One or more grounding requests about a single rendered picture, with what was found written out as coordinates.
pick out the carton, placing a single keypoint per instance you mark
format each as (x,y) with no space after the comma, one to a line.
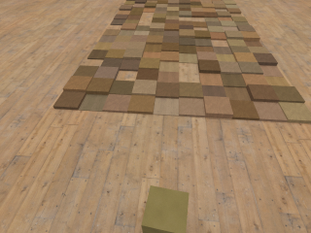
(166,211)

